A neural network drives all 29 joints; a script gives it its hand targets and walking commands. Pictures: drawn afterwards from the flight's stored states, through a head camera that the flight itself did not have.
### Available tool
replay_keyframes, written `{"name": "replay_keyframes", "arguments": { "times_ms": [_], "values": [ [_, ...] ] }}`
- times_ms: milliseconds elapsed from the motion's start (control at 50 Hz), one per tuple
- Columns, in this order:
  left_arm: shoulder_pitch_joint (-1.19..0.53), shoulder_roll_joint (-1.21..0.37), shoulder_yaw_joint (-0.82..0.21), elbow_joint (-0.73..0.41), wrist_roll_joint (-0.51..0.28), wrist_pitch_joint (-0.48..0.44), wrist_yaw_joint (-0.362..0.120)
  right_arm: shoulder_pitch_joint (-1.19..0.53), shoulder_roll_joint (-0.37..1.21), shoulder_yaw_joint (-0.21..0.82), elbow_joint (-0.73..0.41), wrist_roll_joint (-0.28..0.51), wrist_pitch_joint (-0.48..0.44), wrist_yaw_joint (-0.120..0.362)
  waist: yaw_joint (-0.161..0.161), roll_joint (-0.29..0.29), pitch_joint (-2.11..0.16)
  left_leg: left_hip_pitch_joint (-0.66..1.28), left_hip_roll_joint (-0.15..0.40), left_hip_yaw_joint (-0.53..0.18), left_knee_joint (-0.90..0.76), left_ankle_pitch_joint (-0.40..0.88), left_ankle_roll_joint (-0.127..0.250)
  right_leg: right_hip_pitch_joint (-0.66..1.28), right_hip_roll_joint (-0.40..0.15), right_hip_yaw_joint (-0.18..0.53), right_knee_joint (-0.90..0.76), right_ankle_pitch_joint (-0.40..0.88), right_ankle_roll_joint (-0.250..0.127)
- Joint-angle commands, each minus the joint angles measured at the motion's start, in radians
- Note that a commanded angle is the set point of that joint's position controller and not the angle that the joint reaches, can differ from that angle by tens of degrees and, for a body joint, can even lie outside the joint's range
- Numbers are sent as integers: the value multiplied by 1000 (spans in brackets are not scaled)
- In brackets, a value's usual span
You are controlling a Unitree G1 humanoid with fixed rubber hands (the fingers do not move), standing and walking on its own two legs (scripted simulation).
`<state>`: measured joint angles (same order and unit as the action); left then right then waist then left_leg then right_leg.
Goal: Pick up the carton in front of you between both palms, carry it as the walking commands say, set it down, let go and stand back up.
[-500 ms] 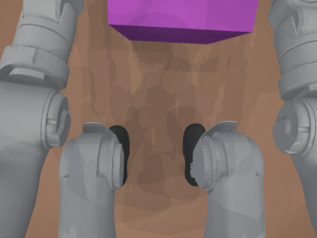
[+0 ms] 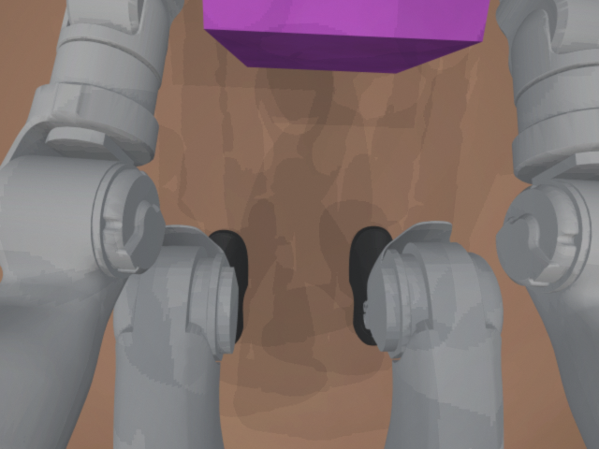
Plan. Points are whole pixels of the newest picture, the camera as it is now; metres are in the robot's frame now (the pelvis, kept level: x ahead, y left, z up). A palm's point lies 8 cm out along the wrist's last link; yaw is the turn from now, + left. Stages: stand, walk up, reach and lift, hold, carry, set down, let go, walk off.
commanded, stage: reach and lift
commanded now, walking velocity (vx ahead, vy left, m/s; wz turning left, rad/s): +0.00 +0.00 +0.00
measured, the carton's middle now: out of the picture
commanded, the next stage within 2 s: none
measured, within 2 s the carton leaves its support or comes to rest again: leaves its support in 0.20 s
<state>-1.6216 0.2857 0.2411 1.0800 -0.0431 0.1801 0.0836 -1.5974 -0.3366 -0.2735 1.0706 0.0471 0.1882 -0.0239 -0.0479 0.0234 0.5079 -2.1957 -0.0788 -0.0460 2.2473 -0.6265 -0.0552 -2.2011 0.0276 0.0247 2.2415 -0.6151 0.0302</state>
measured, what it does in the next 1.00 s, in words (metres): rises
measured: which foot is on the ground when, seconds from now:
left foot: down 0.00-1.00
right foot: down 0.00-1.00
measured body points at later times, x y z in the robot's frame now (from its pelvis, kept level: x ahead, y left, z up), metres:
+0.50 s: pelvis -0.01 +0.00 +0.07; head +0.29 -0.02 +0.40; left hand +0.54 +0.11 -0.01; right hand +0.52 -0.19 -0.01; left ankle +0.11 +0.13 -0.33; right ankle +0.11 -0.13 -0.33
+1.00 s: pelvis +0.01 +0.00 +0.18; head +0.25 -0.01 +0.57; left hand +0.51 +0.12 +0.13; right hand +0.49 -0.18 +0.13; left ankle +0.11 +0.13 -0.33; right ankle +0.11 -0.13 -0.33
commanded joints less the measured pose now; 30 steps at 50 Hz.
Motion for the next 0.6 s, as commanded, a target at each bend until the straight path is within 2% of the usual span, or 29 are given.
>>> {"name": "replay_keyframes", "arguments": {
  "times_ms": [0, 80, 160, 180, 200, 240, 280, 340, 380, 440, 500, 580],
  "values": [
    [-451, -941, -266, -132, -69, 31, -263, -472, 934, 278, -153, 64, 37, 282, -35, 28, -1107, 461, -52, 114, -145, 298, 54, 502, 70, -93, -160, 346, -26],
    [-490, -1013, -365, -249, -134, 32, -248, -501, 1007, 375, -294, 127, 48, 279, -43, 24, -1399, 584, -54, 121, -134, 430, 52, 617, 74, -100, -156, 489, -25],
    [-576, -1107, -467, -500, -198, 50, -212, -571, 1079, 474, -534, 195, 68, 240, -46, 23, -1990, 804, -69, 135, -144, 686, 40, 874, 87, -104, -166, 764, -9],
    [-604, -1145, -505, -574, -208, 56, -196, -582, 1113, 499, -596, 199, 73, 216, -53, 26, -2167, 837, -77, 145, -154, 727, 32, 939, 93, -109, -172, 823, -1],
    [-613, -1152, -525, -639, -214, 65, -182, -587, 1115, 511, -656, 198, 81, 195, -56, 17, -2320, 885, -83, 147, -172, 746, 29, 1003, 97, -109, -185, 857, 4],
    [-601, -1138, -545, -718, -208, 91, -165, -589, 1097, 525, -757, 194, 104, 166, -53, 1, -2499, 942, -93, 147, -213, 695, 23, 1081, 106, -113, -214, 826, 3],
    [-539, -1112, -525, -682, -169, 122, -166, -559, 1088, 531, -737, 178, 134, 161, -29, -7, -2445, 926, -94, 148, -261, 602, 27, 1062, 109, -116, -258, 732, 13],
    [-467, -1142, -459, -537, -107, 147, -182, -494, 1135, 498, -595, 113, 168, 184, -13, -19, -2144, 833, -95, 145, -331, 469, 28, 920, 118, -127, -335, 553, 31],
    [-414, -1192, -386, -411, -62, 158, -197, -442, 1184, 439, -476, 60, 177, 200, 5, -24, -1841, 706, -100, 141, -385, 375, 30, 800, 123, -139, -381, 427, 18],
    [-340, -1232, -245, -282, 32, 161, -226, -372, 1245, 314, -340, -29, 178, 221, 11, -34, -1574, 577, -99, 142, -470, 230, 37, 676, 118, -132, -469, 275, 6],
    [-303, -1228, -124, -205, 115, 163, -250, -314, 1249, 192, -253, -117, 180, 235, 5, -32, -1456, 522, -105, 146, -540, 154, 41, 631, 122, -124, -546, 201, -1],
    [-294, -1224, -61, -180, 166, 170, -264, -285, 1235, 112, -225, -181, 183, 241, -9, -12, -1465, 541, -108, 147, -613, 116, 36, 663, 125, -119, -622, 162, -9]
  ]
}}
